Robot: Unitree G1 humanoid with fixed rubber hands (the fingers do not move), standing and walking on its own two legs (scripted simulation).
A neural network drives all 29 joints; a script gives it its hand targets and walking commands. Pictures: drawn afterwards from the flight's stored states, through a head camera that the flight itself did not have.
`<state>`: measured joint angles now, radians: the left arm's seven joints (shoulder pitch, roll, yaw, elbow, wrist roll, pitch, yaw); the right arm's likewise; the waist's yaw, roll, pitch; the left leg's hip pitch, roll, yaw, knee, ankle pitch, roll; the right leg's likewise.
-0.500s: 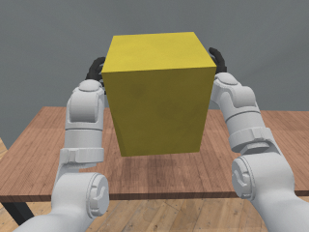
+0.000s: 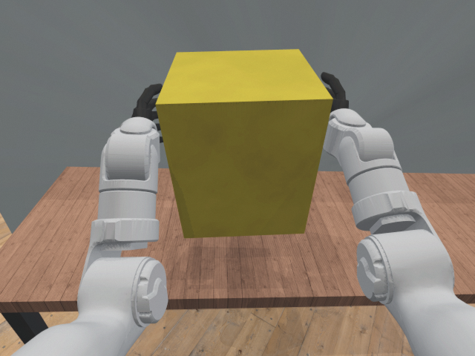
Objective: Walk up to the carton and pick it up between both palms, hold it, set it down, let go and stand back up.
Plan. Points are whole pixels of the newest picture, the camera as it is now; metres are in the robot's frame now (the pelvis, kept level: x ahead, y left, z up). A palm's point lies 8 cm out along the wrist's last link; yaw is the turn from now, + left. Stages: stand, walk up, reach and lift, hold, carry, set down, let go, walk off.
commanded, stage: hold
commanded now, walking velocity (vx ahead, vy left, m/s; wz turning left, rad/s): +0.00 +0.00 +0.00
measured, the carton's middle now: (241, 144) +0.39 -0.03 +0.24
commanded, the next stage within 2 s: none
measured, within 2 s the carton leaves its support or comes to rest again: neither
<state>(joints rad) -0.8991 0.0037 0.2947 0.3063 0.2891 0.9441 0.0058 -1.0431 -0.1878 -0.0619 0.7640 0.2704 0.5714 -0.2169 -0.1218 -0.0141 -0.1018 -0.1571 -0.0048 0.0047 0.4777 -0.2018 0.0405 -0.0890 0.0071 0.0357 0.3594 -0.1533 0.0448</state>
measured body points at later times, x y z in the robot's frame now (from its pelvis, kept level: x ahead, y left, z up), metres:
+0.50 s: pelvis +0.00 +0.00 +0.00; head -0.09 +0.03 +0.44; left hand +0.38 +0.12 +0.29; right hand +0.37 -0.18 +0.31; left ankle +0.04 +0.09 -0.74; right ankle +0.04 -0.15 -0.74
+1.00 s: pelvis +0.00 +0.00 +0.00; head -0.10 +0.03 +0.44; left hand +0.38 +0.12 +0.29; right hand +0.37 -0.18 +0.31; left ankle +0.04 +0.09 -0.74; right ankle +0.04 -0.15 -0.74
